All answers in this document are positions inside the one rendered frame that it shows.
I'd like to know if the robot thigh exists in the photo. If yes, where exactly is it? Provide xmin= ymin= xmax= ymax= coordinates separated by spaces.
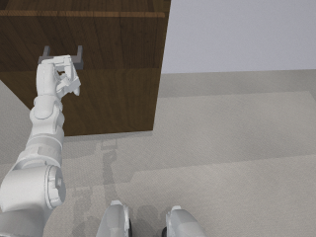
xmin=166 ymin=208 xmax=208 ymax=237
xmin=96 ymin=204 xmax=129 ymax=237

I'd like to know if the robot left thigh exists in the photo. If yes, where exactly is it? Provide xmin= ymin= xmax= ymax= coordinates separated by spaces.
xmin=96 ymin=204 xmax=129 ymax=237

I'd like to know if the handle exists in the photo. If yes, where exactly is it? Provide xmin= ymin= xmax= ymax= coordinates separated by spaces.
xmin=38 ymin=45 xmax=84 ymax=70

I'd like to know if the left robot hand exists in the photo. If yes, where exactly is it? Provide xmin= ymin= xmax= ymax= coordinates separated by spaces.
xmin=36 ymin=54 xmax=81 ymax=101

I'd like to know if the robot left upper arm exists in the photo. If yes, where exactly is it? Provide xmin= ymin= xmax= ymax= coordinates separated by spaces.
xmin=0 ymin=164 xmax=66 ymax=237

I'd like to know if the robot left forearm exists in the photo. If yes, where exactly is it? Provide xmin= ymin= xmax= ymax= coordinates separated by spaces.
xmin=0 ymin=95 xmax=65 ymax=211

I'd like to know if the robot right thigh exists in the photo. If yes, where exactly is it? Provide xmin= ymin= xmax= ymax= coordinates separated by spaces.
xmin=166 ymin=208 xmax=208 ymax=237

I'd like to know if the cabinet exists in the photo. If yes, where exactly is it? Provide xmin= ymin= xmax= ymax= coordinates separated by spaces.
xmin=0 ymin=0 xmax=172 ymax=137

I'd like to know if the drawer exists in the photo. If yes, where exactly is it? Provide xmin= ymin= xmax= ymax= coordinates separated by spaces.
xmin=0 ymin=0 xmax=166 ymax=72

